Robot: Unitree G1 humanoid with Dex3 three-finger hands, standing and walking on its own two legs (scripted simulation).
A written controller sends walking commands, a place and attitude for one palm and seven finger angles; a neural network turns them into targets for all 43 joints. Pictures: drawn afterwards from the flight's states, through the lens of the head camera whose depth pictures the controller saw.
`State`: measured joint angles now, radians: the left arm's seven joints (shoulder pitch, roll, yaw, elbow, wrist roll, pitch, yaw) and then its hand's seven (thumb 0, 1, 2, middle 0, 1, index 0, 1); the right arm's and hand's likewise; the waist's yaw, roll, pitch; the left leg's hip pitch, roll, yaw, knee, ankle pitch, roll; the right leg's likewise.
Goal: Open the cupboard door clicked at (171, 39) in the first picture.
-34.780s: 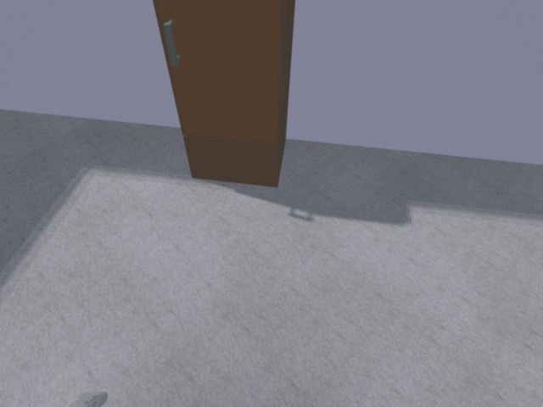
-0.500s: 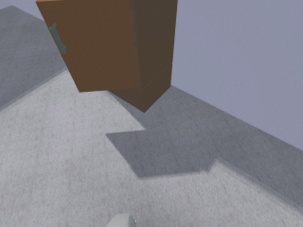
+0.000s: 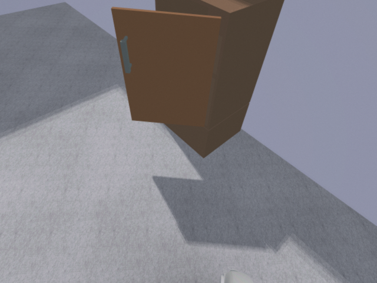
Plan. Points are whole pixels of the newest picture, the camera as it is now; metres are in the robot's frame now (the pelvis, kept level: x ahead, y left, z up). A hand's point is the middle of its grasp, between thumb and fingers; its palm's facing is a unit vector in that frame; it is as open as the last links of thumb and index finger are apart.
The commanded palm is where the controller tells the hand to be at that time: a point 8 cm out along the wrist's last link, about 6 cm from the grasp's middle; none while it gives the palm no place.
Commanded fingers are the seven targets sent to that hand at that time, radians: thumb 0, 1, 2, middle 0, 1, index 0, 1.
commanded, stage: take the last steps up to it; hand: left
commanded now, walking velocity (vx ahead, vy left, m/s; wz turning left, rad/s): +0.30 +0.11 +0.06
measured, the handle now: (126, 54) +0.95 +0.33 -0.05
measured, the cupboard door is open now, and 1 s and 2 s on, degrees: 43 43 43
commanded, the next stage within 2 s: come to a stop and stand still in 0.96 s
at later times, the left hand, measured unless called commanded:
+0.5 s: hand (127, 259) +0.20 +0.16 -0.16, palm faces +0.12 -0.97 -0.23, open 7.0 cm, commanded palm none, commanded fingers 0.00 0.90 0.90 -0.20 -0.30 -0.20 -0.30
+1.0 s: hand (107, 204) +0.34 +0.26 -0.18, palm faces +0.08 -0.98 -0.18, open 7.4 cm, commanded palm none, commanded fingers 0.00 0.90 0.90 -0.20 -0.30 -0.20 -0.30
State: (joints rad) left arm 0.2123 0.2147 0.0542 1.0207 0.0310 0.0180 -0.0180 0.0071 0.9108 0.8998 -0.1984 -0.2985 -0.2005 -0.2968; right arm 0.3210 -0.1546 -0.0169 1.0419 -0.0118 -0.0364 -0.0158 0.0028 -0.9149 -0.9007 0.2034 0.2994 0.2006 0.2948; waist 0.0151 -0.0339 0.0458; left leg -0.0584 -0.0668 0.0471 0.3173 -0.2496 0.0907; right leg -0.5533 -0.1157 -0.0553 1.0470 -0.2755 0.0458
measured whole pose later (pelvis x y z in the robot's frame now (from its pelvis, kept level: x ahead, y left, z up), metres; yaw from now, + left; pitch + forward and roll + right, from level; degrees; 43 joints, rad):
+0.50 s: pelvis +0.16 -0.03 +0.00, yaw +4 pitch +0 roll +1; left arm 0.24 0.17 0.06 1.03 0.02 -0.08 0.02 -0.03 0.97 0.90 -0.20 -0.30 -0.21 -0.30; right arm 0.29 -0.16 -0.06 1.08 -0.02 0.00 0.01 0.01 -0.91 -0.90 0.20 0.30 0.19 0.29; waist -0.02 0.01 0.05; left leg -0.56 0.10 0.01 1.04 -0.20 -0.03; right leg -0.13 -0.03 -0.16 0.37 -0.24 -0.04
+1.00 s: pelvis +0.32 +0.08 +0.00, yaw +1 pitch +0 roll +1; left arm 0.24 0.17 0.05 1.05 0.03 -0.01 0.00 0.01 0.91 0.90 -0.20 -0.30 -0.20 -0.30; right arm 0.21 -0.16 -0.04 1.01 -0.02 -0.07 -0.03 -0.02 -0.95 -0.90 0.20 0.30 0.20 0.29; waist 0.03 -0.04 0.05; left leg -0.19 -0.02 0.18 0.39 -0.20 0.07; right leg -0.52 -0.10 -0.07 1.02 -0.32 0.00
